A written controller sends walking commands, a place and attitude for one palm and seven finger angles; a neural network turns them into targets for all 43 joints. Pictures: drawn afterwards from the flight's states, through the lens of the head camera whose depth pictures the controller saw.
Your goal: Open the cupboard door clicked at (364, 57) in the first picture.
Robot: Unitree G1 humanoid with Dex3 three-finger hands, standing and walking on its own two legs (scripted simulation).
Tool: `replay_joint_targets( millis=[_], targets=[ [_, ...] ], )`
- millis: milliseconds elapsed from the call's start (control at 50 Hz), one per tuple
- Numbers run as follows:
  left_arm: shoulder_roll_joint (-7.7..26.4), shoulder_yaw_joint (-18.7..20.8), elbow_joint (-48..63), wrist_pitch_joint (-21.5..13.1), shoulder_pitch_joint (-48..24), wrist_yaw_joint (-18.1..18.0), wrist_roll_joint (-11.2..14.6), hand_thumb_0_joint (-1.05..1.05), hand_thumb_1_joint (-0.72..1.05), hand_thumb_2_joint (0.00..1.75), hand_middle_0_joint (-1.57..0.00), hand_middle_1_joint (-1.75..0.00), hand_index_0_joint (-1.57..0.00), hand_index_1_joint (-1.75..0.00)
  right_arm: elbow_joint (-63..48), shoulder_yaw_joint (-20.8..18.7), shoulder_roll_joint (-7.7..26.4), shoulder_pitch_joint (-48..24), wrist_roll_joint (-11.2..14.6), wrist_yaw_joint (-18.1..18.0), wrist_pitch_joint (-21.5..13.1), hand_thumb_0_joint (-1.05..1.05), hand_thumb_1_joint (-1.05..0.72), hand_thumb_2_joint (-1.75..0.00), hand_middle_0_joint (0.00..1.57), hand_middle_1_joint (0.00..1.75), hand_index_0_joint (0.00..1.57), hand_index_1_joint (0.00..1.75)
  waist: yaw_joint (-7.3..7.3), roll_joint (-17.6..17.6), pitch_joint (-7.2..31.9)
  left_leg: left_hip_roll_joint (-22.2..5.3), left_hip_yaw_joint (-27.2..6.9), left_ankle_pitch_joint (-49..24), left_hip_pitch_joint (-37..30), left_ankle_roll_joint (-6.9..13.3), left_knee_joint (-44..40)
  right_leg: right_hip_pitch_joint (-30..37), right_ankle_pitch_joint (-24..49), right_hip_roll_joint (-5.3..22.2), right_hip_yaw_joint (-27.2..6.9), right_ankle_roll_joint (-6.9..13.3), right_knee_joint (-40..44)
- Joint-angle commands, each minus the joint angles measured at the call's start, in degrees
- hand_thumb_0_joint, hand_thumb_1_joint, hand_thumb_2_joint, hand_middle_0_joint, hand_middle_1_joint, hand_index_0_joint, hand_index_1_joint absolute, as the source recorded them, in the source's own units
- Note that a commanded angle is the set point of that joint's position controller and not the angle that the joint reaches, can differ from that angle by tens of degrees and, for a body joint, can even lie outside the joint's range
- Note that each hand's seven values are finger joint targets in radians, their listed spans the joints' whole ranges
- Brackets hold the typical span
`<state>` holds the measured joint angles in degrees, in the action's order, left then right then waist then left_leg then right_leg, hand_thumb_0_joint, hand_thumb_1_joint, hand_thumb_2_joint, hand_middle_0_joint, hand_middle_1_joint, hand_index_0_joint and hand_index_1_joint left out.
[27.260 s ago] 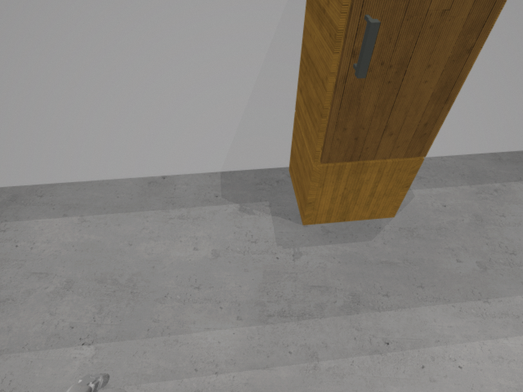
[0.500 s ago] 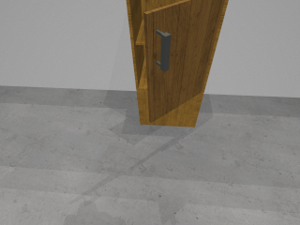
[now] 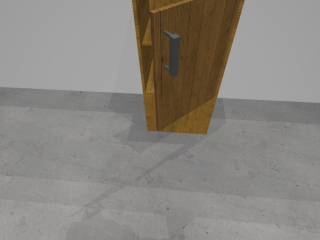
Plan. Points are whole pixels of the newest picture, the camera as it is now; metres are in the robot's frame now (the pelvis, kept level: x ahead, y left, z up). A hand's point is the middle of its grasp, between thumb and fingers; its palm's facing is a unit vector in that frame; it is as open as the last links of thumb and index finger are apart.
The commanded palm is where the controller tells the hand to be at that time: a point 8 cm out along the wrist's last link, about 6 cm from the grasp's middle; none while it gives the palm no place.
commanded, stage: look to check the result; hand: left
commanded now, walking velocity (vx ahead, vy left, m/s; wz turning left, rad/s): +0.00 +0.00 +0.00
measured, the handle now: (170, 54) +0.68 +0.00 +0.10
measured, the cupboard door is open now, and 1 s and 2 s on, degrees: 42 42 42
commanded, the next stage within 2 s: walk to a spot facing it in 0.16 s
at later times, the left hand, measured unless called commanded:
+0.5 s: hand out of the picture +0.09 +0.22 -0.17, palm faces -0.07 -0.95 -0.31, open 7.4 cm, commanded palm none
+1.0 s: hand out of the picture +0.08 +0.15 -0.17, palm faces -0.29 -0.91 -0.29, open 7.4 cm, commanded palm none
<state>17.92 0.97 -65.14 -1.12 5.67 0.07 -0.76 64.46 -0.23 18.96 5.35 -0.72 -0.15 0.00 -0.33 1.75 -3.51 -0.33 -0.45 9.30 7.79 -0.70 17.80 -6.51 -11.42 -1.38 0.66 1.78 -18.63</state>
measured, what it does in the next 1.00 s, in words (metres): lifts its left foot, turning right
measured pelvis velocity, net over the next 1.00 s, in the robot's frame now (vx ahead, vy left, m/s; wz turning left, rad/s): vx -0.02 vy -0.04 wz -0.37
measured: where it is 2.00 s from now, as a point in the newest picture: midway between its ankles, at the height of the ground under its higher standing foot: outside the picture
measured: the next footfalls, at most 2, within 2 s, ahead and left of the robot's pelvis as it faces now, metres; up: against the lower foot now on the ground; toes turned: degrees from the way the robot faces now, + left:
left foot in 1.28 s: +0.09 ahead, +0.09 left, +0.00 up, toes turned -32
right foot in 1.62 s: -0.06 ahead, -0.15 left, +0.00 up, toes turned -47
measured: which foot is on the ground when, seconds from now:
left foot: down 0.00-0.78, up 0.80-1.00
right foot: down 0.00-1.00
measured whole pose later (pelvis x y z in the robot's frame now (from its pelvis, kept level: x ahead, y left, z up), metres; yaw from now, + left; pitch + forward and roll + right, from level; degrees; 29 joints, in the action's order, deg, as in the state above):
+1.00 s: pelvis -0.02 -0.04 -0.01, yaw -21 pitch +2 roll +3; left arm 11.4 4.2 -55.5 2.0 13.2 -0.6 -1.4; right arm 54.1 -3.6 13.0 4.9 -0.2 -1.2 3.5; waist 1.6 -0.1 -8.1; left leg -2.1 0.3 24.7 27.8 -4.0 62.1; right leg -16.9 -13.4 -3.8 -5.6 4.4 -29.3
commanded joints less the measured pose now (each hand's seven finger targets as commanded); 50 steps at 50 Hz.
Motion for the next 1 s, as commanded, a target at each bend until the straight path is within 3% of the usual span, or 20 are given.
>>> replay_joint_targets(
  millis=[0, 280, 340, 360, 480, 520, 560, 600, 620, 640, 700, 740, 760, 780, 800, 820, 840, 880, 920, 980],
  targets=[
    [12.36, 2.08, 3.44, -1.49, -1.22, -1.08, 0.25, 0.0, 0.9, 0.9, -0.2, -0.3, -0.2, -0.3, -3.32, -2.19, 10.99, -1.24, -0.13, -0.88, -1.22, 0.0, -0.9, -0.9, 0.2, 0.3, 0.2, 0.3, -0.33, -2.03, 6.94, -6.49, -4.58, -10.89, -4.21, 1.69, -0.65, 1.27, 14.43, 8.47, -6.2, 1.02, 2.73],
    [12.79, 2.19, 3.73, -1.44, -1.13, -1.09, 0.25, 0.0, 0.9, 0.9, -0.2, -0.3, -0.2, -0.3, -3.44, -2.27, 11.23, -1.25, -0.18, -0.99, -1.15, 0.0, -0.9, -0.9, 0.2, 0.3, 0.2, 0.3, -0.26, -2.01, 6.0, -6.73, -3.84, -10.67, -5.01, 1.53, -0.73, 1.08, 15.68, 8.36, -6.98, 1.15, 3.17],
    [7.41, 1.58, 3.71, 0.09, 1.57, -1.38, 0.24, 0.0, 0.9, 0.9, -0.2, -0.3, -0.2, -0.3, -3.08, -1.45, 4.86, 2.53, -0.24, -1.29, -0.17, 0.0, -0.9, -0.9, 0.2, 0.3, 0.2, 0.3, -0.57, -2.72, 6.05, -6.98, -0.88, -10.42, -4.47, 0.47, 2.73, -0.2, 19.89, 8.46, -8.04, 0.61, 0.45],
    [6.94, 1.65, 3.84, 0.6, 2.33, -1.41, 0.25, 0.0, 0.9, 0.9, -0.2, -0.3, -0.2, -0.3, -3.23, -1.44, 4.16, 3.46, -0.22, -1.44, 0.23, 0.0, -0.9, -0.9, 0.2, 0.3, 0.2, 0.3, -0.51, -2.72, 5.67, -6.97, 0.01, -9.74, -3.81, 0.19, 3.89, -0.58, 20.96, 8.46, -8.63, 0.65, -0.57],
    [7.89, 3.37, 7.77, 2.19, 3.96, -1.16, -0.08, 0.0, 0.9, 0.9, -0.2, -0.3, -0.2, -0.3, -7.43, -3.35, 5.02, 4.75, -0.14, -2.24, 1.24, 0.0, -0.9, -0.9, 0.2, 0.3, 0.2, 0.3, -0.53, -3.96, 5.92, -7.74, 2.84, -7.18, -2.04, 0.31, 9.43, -3.91, 24.8, 7.78, -12.3, 1.87, -6.12],
    [7.07, 3.55, 9.0, 2.48, 3.84, -0.93, -0.12, 0.0, 0.9, 0.9, -0.2, -0.3, -0.2, -0.3, -8.41, -3.69, 5.1, 4.86, -0.18, -2.35, 1.34, 0.0, -0.9, -0.9, 0.2, 0.3, 0.2, 0.3, -0.6, -1.19, 5.21, -9.16, 2.17, -6.3, -3.07, 0.99, 8.96, -7.81, 21.02, 5.99, -11.96, 1.46, -8.27],
    [5.53, 3.58, 10.78, 2.88, 3.01, -0.47, -0.12, 0.0, 0.9, 0.9, -0.2, -0.3, -0.2, -0.3, -9.18, -4.37, 6.12, 5.88, -0.6, -2.52, 1.33, 0.0, -0.9, -0.9, 0.2, 0.3, 0.2, 0.3, -0.97, 4.21, 3.56, -14.03, -2.03, -5.79, -4.09, 3.64, 5.05, -13.65, 12.17, 2.28, -8.52, 0.13, -15.26],
    [3.39, 3.76, 12.41, 3.62, 2.07, 0.09, -0.17, 0.0, 0.9, 0.9, -0.2, -0.3, -0.2, -0.3, -9.65, -4.76, 6.91, 6.91, -1.05, -2.6, 0.81, 0.0, -0.9, -0.9, 0.2, 0.3, 0.2, 0.3, -0.96, 12.61, 1.8, -22.56, -7.34, -11.06, -2.3, 9.84, -1.47, -18.36, -17.18, -0.28, -2.37, -1.73, -32.46],
    [3.13, 4.06, 12.9, 3.99, 2.18, 0.16, -0.27, 0.0, 0.9, 0.9, -0.2, -0.3, -0.2, -0.3, -10.11, -4.52, 6.27, 6.71, -1.09, -2.61, 0.65, 0.0, -0.9, -0.9, 0.2, 0.3, 0.2, 0.3, -0.37, 11.01, 1.62, -23.76, -7.36, -12.03, -1.41, 11.39, -1.47, -18.91, -20.62, 1.11, -2.93, -1.92, -37.31],
    [2.84, 4.35, 13.34, 4.25, 2.64, 0.39, -0.33, 0.0, 0.9, 0.9, -0.2, -0.3, -0.2, -0.3, -10.82, -4.48, 5.86, 6.07, -1.16, -2.68, 0.53, 0.0, -0.9, -0.9, 0.2, 0.3, 0.2, 0.3, 0.06, 9.67, 1.79, -24.07, -5.95, -11.13, 0.76, 11.53, -1.42, -18.49, -20.74, 2.14, -3.32, -2.04, -38.94],
    [0.6, 4.29, 13.03, 3.82, 6.28, 1.1, -0.3, 0.0, 0.9, 0.9, -0.2, -0.3, -0.2, -0.3, -12.39, -4.85, 6.1, 2.51, -1.54, -2.54, 0.43, 0.0, -0.9, -0.9, 0.2, 0.3, 0.2, 0.3, 2.56, 8.3, 3.3, -20.77, 1.74, -14.26, 2.67, 7.65, 4.98, -11.23, -16.33, 3.35, 0.16, -1.76, -27.9],
    [1.86, 5.16, 11.27, 3.35, 13.0, 1.06, -0.52, 0.0, 0.9, 0.9, -0.2, -0.3, -0.2, -0.3, -13.31, -5.35, 5.86, 0.17, -0.67, -2.45, 1.04, 0.0, -0.9, -0.9, 0.2, 0.3, 0.2, 0.3, 5.72, 0.15, 4.63, -15.95, 6.19, -3.16, 8.03, 3.1, 15.97, -1.88, -1.92, 2.81, 0.96, -1.59, -12.18],
    [7.33, 6.14, 10.91, 2.4, 14.73, 0.3, -1.33, 0.0, 0.9, 0.9, -0.2, -0.3, -0.2, -0.3, -14.28, -4.97, 2.07, 0.98, 0.09, -2.16, 1.44, 0.0, -0.9, -0.9, 0.2, 0.3, 0.2, 0.3, 6.0, -16.94, 3.74, -7.49, 10.5, 13.66, 16.66, -1.12, 29.87, 1.61, 8.93, 12.55, -16.52, 1.73, 0.51],
    [11.21, 6.77, 11.45, 2.25, 14.88, -0.58, -1.0, 0.0, 0.9, 0.9, -0.2, -0.3, -0.2, -0.3, -16.11, -4.59, -0.05, -0.72, 0.33, -1.76, 1.75, 0.0, -0.9, -0.9, 0.2, 0.3, 0.2, 0.3, 6.44, -24.24, 1.53, -1.27, 6.27, 29.02, 24.22, -2.41, 43.36, -1.09, 20.28, 22.15, -33.47, 8.15, 3.81],
    [11.01, 6.82, 11.66, 2.22, 14.25, -1.1, -0.61, 0.0, 0.9, 0.9, -0.2, -0.3, -0.2, -0.3, -15.57, -4.66, 0.78, 0.44, 0.36, -1.48, 2.23, 0.0, -0.9, -0.9, 0.2, 0.3, 0.2, 0.3, 5.47, -19.15, 2.08, -3.08, -0.11, 26.63, 24.82, -1.76, 49.27, -1.73, 12.39, 22.19, -31.01, 11.54, 3.39],
    [8.9, 6.75, 12.78, 2.34, 11.65, -1.42, -0.52, 0.0, 0.9, 0.9, -0.2, -0.3, -0.2, -0.3, -15.6, -4.88, 0.23, -0.39, 0.28, -1.13, 2.26, 0.0, -0.9, -0.9, 0.2, 0.3, 0.2, 0.3, 4.14, -11.66, 0.38, -4.03, -0.69, 23.1, 25.82, -1.82, 50.23, -4.39, 5.78, 20.16, -29.77, 11.87, 3.41],
    [7.38, 6.56, 13.53, 2.2, 8.92, -1.72, -0.84, 0.0, 0.9, 0.9, -0.2, -0.3, -0.2, -0.3, -14.8, -4.8, 0.14, -0.44, 0.23, -1.34, 2.04, 0.0, -0.9, -0.9, 0.2, 0.3, 0.2, 0.3, 2.62, -12.09, 2.31, -4.48, -1.68, 19.83, 26.64, -2.18, 50.77, -2.62, 8.86, 17.06, -29.31, 11.14, 1.04],
    [5.25, 5.98, 13.97, 1.68, 8.35, -1.9, -0.53, 0.0, 0.9, 0.9, -0.2, -0.3, -0.2, -0.3, -14.43, -4.68, -0.77, 0.41, 0.19, -1.42, 1.92, 0.0, -0.9, -0.9, 0.2, 0.3, 0.2, 0.3, 1.71, -9.75, 5.13, -4.23, -1.72, 16.02, 25.24, -2.93, 49.65, -0.35, 18.84, 14.8, -24.14, 10.05, -1.84],
    [5.15, 6.04, 13.53, 1.45, 9.98, -1.97, -0.55, 0.0, 0.9, 0.9, -0.2, -0.3, -0.2, -0.3, -14.33, -4.49, -1.97, 0.37, 0.37, -1.34, 1.97, 0.0, -0.9, -0.9, 0.2, 0.3, 0.2, 0.3, 1.96, -6.68, 8.13, -3.12, -0.83, 14.74, 23.35, -3.31, 45.9, 2.44, 23.3, 13.07, -22.65, 9.22, -3.17],
    [5.22, 6.11, 13.25, 1.68, 11.45, -1.74, -0.57, 0.0, 0.9, 0.9, -0.2, -0.3, -0.2, -0.3, -15.04, -4.41, -2.47, -1.19, 0.42, -1.5, 2.09, 0.0, -0.9, -0.9, 0.2, 0.3, 0.2, 0.3, 2.72, -7.2, 7.88, -1.92, -0.74, 13.83, 23.07, -3.34, 42.2, 2.83, 21.5, 11.94, -23.56, 9.01, -2.51]
  ],
)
